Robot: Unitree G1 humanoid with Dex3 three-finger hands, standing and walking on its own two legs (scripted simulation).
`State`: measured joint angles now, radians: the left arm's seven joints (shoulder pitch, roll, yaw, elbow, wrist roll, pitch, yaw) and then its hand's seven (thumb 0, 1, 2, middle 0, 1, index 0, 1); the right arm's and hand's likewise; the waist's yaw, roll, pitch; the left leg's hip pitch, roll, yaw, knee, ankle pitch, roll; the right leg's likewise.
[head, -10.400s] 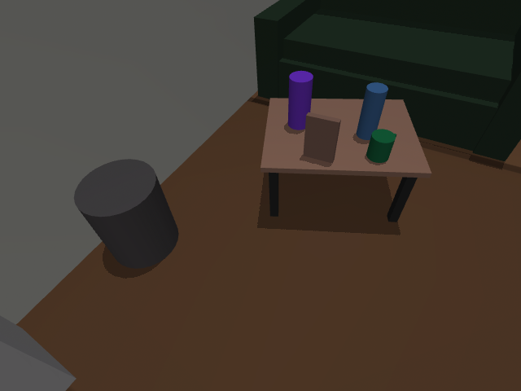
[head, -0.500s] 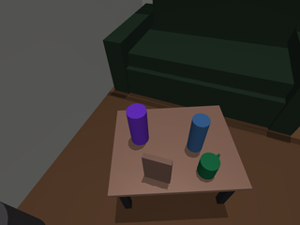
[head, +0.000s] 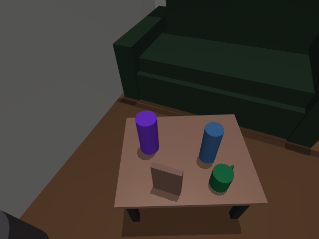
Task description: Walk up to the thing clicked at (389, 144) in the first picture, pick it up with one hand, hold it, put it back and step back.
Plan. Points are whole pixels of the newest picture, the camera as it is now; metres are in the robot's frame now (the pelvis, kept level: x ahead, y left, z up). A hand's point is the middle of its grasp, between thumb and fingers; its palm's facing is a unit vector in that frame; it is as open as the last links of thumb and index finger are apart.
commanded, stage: stand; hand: right
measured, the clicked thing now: (223, 176) +0.45 -0.25 -0.37
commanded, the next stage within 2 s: go down in 1.68 s
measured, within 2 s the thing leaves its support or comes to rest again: neither
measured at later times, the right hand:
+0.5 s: hand out of the picture +0.07 -0.26 -0.16, palm faces -0.03 +0.94 -0.33, open 7.3 cm
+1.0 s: hand out of the picture +0.09 -0.25 -0.16, palm faces -0.04 +0.94 -0.33, open 7.3 cm
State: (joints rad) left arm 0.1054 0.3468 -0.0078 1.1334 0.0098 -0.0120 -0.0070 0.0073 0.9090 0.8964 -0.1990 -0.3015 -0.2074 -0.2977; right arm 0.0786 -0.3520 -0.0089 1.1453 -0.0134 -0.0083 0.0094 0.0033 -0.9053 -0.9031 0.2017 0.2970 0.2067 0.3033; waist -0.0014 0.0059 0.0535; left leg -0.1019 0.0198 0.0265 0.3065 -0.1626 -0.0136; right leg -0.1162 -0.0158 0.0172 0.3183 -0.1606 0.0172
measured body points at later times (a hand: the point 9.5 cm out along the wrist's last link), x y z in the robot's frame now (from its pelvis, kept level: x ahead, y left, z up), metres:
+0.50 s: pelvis +0.00 -0.01 +0.00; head +0.01 -0.01 +0.45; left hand +0.07 +0.30 -0.13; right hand +0.07 -0.31 -0.14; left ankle +0.00 +0.13 -0.75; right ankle +0.01 -0.13 -0.75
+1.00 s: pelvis +0.01 +0.00 +0.00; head +0.02 -0.01 +0.45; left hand +0.08 +0.30 -0.13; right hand +0.09 -0.30 -0.14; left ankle +0.00 +0.13 -0.75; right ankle +0.01 -0.13 -0.75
